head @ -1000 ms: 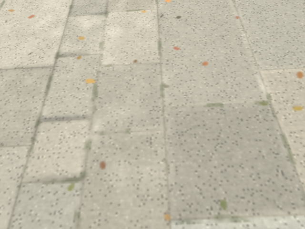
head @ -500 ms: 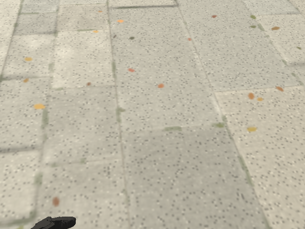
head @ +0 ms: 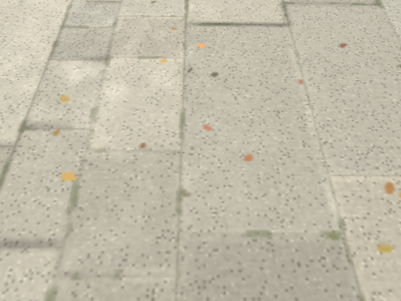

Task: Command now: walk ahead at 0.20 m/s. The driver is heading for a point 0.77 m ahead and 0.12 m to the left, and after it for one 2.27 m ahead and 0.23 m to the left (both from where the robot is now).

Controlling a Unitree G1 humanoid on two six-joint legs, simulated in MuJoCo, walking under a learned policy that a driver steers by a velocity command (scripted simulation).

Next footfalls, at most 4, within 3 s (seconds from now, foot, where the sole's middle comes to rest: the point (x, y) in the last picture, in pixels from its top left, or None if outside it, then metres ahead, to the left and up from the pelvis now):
0.06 left None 0.24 0.11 -0.78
0.36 right None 0.15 -0.13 -0.77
1.34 left None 0.34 0.17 -0.77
1.84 right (227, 192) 0.88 -0.03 -0.78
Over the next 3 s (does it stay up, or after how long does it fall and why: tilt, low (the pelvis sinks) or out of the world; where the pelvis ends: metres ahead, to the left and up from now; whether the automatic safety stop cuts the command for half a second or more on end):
stays up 0.90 0.10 -0.01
